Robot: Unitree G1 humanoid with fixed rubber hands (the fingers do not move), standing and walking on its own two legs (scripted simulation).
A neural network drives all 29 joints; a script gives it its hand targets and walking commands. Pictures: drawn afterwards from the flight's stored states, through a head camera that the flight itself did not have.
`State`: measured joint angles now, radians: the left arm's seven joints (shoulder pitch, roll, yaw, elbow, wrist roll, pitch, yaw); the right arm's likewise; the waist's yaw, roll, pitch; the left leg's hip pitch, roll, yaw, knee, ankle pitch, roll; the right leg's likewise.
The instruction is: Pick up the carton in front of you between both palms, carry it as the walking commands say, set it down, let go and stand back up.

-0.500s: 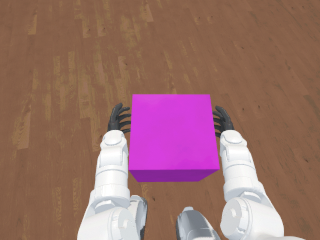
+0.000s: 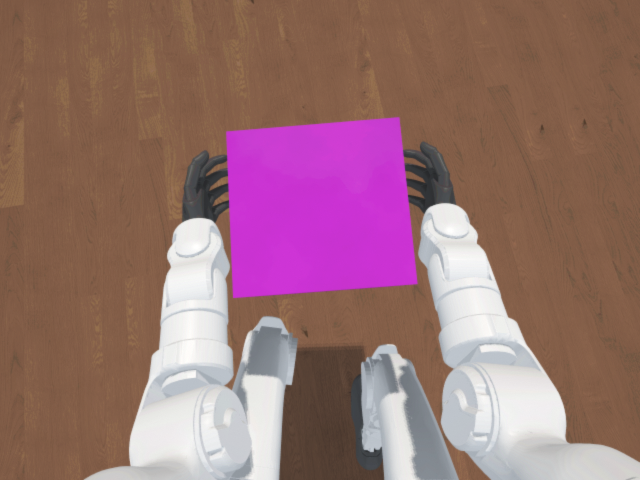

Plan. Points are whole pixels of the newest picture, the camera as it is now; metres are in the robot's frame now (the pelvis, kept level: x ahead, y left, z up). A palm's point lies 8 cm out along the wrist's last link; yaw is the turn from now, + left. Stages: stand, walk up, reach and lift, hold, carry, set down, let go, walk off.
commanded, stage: set down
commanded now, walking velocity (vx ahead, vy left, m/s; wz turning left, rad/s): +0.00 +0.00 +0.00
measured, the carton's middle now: (321, 223) +0.42 +0.05 -0.17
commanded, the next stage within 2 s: none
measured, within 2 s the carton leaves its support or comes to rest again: rests again in 1.64 s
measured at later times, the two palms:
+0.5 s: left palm (224, 231) +0.41 +0.22 -0.24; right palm (399, 209) +0.48 -0.07 -0.24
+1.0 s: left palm (227, 227) +0.44 +0.24 -0.34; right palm (377, 216) +0.50 -0.05 -0.37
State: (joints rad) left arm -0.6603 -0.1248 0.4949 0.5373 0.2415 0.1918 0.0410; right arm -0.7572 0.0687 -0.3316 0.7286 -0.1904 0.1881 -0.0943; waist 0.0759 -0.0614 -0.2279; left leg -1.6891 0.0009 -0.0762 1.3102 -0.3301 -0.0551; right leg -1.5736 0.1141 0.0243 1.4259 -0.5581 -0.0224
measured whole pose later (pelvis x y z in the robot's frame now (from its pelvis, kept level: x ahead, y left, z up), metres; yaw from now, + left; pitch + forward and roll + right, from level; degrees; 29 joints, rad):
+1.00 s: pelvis -0.04 +0.00 -0.20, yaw +0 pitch +46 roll +1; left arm -1.20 0.07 0.51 0.83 0.05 0.17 0.11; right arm -1.34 -0.23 -0.08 1.07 -0.06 0.18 -0.13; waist 0.18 0.00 0.09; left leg -2.38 -0.03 -0.07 1.95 -0.38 -0.09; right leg -2.26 0.13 0.00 2.14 -0.68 -0.01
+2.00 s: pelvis -0.05 +0.01 -0.22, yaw +1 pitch +41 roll +3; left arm -1.29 0.21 0.58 1.11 0.04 0.05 0.03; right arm -1.45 -0.21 -0.11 1.18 -0.17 0.11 0.00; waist 0.14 0.04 0.22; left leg -2.36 -0.02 -0.04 2.00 -0.37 -0.08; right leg -2.25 0.14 0.03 2.20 -0.67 0.00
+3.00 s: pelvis -0.03 +0.03 -0.08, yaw -1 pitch +47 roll +0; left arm -0.88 0.10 0.32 0.60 -0.10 0.15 0.15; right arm -1.17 -0.39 -0.11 0.92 0.02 0.17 0.04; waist 0.16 -0.03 -0.04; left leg -2.04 -0.02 -0.03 1.56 -0.34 -0.02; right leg -1.92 0.07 0.04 1.70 -0.60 0.02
